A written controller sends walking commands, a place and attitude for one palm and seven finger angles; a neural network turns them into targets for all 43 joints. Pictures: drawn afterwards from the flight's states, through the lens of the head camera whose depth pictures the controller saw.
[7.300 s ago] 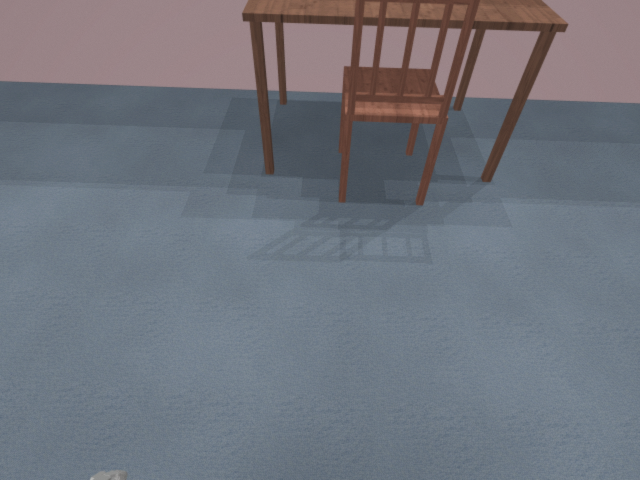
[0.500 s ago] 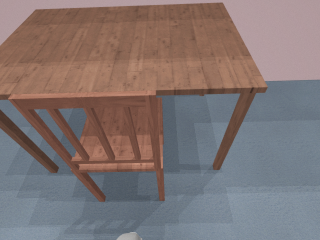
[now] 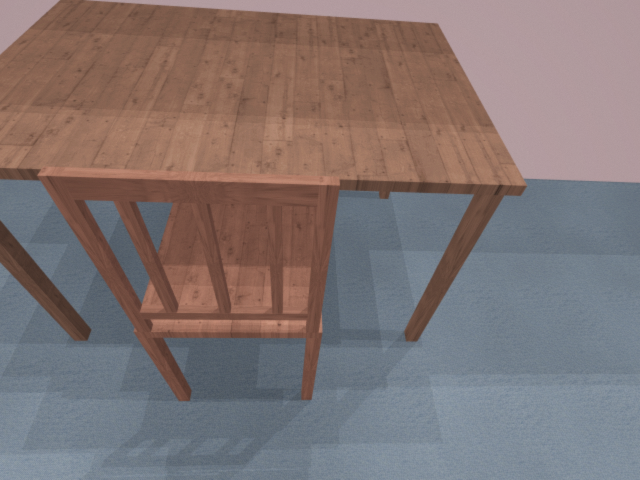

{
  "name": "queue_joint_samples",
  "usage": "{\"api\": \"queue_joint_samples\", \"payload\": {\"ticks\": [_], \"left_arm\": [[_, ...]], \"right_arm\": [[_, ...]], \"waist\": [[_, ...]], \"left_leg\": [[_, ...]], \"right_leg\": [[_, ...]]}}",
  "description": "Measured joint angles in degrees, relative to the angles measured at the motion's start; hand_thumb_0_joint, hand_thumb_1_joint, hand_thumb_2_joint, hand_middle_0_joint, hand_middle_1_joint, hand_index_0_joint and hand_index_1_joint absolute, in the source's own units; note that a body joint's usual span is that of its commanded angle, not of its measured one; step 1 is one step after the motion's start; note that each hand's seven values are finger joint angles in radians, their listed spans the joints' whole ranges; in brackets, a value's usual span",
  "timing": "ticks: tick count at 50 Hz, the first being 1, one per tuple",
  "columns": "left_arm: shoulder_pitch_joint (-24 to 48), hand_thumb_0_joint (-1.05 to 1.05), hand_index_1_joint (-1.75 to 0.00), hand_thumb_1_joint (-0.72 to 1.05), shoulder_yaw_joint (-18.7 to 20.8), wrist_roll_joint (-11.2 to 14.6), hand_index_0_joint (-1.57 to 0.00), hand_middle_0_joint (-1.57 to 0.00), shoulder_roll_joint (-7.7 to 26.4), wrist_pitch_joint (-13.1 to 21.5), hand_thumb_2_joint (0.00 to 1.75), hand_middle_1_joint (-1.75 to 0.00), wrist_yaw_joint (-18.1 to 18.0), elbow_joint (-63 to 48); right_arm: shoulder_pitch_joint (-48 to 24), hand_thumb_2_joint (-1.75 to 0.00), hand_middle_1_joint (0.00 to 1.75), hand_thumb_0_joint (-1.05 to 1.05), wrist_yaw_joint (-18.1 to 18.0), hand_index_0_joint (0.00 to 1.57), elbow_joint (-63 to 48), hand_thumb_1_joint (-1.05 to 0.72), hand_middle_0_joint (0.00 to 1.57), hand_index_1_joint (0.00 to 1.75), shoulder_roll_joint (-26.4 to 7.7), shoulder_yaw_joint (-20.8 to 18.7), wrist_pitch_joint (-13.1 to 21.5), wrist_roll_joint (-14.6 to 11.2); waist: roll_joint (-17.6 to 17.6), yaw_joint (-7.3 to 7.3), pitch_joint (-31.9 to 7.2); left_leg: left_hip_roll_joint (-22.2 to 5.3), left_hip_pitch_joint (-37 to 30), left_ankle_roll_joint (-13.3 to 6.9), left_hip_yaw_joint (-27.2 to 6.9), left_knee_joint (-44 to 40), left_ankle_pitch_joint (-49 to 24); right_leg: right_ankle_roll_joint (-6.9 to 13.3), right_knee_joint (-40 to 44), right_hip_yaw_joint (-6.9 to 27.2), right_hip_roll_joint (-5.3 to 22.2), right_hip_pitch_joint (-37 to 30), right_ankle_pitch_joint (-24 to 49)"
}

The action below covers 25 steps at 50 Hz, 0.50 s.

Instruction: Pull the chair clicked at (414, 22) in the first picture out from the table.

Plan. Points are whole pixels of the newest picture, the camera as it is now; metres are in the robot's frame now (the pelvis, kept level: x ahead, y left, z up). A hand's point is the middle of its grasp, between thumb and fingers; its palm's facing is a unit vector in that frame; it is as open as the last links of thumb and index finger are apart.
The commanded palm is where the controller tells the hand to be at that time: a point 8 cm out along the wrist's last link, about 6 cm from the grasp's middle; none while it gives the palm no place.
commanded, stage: come to a stop and stand still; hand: left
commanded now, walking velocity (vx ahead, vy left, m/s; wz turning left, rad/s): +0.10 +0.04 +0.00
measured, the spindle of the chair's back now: (214, 263) +0.45 +0.20 -0.08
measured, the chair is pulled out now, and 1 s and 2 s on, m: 0.00 0.00 0.00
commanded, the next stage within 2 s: look again from close up in 0.34 s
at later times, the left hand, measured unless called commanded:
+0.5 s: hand out of the picture -0.02 +0.13 -0.19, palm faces +0.06 -0.98 -0.17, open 7.4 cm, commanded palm none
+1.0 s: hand out of the picture +0.02 +0.24 -0.19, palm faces +0.00 -0.97 -0.24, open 7.4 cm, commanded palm none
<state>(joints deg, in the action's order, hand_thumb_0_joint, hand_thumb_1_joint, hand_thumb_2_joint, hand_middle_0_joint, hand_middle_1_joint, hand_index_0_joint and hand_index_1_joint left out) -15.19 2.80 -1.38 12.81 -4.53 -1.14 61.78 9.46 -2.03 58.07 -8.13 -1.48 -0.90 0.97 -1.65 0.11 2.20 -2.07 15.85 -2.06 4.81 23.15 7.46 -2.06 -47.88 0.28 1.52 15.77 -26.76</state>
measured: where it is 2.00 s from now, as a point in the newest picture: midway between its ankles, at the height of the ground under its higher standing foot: outside the picture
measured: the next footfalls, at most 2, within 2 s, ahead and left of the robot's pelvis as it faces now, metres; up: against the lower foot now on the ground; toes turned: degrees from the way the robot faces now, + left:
right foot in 0.12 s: +0.01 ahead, -0.11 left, +0.00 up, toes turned -1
left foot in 0.40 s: +0.03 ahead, +0.10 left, +0.00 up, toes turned +3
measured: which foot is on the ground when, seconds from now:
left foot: down 0.00-0.16, up 0.18-0.38, down 0.40-1.00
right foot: up 0.00-0.10, down 0.12-1.00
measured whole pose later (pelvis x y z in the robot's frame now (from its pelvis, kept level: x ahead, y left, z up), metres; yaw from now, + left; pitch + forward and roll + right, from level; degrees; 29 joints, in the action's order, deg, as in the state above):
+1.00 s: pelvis +0.00 +0.04 -0.01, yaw +0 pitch +0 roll +0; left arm -14.8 -0.3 -1.1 12.7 -0.9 -2.5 58.9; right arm 11.0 -1.0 58.0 -9.8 1.1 0.9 0.5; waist -1.1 -0.8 1.9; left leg 3.6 13.9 -5.7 5.5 29.9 16.4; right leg -2.2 -27.4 0.5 6.1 7.6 -19.8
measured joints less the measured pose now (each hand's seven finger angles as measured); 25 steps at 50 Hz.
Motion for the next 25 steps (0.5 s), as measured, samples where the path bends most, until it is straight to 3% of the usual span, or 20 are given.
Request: {"api": "queue_joint_samples", "payload": {"ticks": [3, 6, 10, 16, 22, 25], "left_arm": [[0.11, 0.0, -0.3, 0.91, -0.7, 0.22, -0.2, -0.2, -0.82, 0.8, 0.9, -0.3, -0.1, 0.57], [-0.4, 0.0, -0.3, 0.91, -1.42, 0.26, -0.2, -0.2, -1.78, 2.61, 0.9, -0.3, -0.42, 1.05], [-2.32, 0.0, -0.3, 0.91, -2.53, 0.41, -0.2, -0.2, -4.8, 3.84, 0.9, -0.3, -0.5, 2.24], [-4.22, 0.0, -0.3, 0.91, -2.7, 0.63, -0.2, -0.2, -7.36, 4.53, 0.9, -0.3, -0.46, 2.89], [-2.38, 0.0, -0.3, 0.91, -2.02, 0.74, -0.2, -0.2, -7.94, 4.34, 0.9, -0.3, -1.14, 3.12], [-2.61, 0.0, -0.3, 0.91, -2.43, 0.19, -0.2, -0.2, -7.65, 6.01, 0.9, -0.3, -2.2, 1.51]], "right_arm": [[1.44, -0.9, 0.3, 0.0, 0.4, 0.2, 1.24, -0.92, 0.2, 0.3, -0.75, -0.5, -0.14, 0.15], [3.48, -0.9, 0.3, 0.0, 0.73, 0.2, 3.11, -0.91, 0.2, 0.3, -1.27, -0.94, -0.59, -0.24], [7.04, -0.9, 0.3, 0.0, 1.22, 0.2, 5.91, -0.91, 0.2, 0.3, -2.4, -0.77, -1.7, -0.16], [10.46, -0.9, 0.3, 0.0, 1.24, 0.2, 6.9, -0.91, 0.2, 0.3, -2.33, -0.1, -0.89, -0.16], [9.56, -0.9, 0.3, 0.0, 0.28, 0.2, 7.61, -0.91, 0.2, 0.3, -1.69, 0.16, -0.46, -0.49], [7.5, -0.9, 0.3, 0.0, 0.87, 0.2, 4.95, -0.91, 0.2, 0.3, -1.49, 0.5, -0.6, -0.57]], "waist": [[0.88, 0.83, -0.57], [0.91, 0.79, -1.22], [3.64, 0.21, -2.6], [3.89, 0.06, -2.58], [3.2, -0.23, -0.09], [3.06, -0.49, 0.96]], "left_leg": [[0.05, 0.56, 0.59, -0.26, -0.37, -0.93], [0.79, 1.31, 1.73, -0.01, 1.06, -0.73], [0.58, 0.96, 2.83, -2.49, 4.5, 6.16], [0.55, -0.69, 3.25, -3.66, 7.63, 7.55], [0.6, -3.49, 3.12, -3.16, 4.57, 7.28], [-0.11, 1.01, 2.26, -3.44, 12.2, 11.56]], "right_leg": [[0.93, 9.65, -0.93, 0.24, -3.99, 0.7], [1.69, 22.22, -1.86, 0.67, -9.03, 7.59], [2.43, 24.68, -2.36, -0.49, -11.19, 9.41], [3.04, 26.05, -1.68, -0.98, -11.48, 9.86], [2.22, 21.16, -2.89, -0.44, -9.35, 6.77], [1.44, 21.12, -2.83, -1.12, -8.1, 7.14]]}}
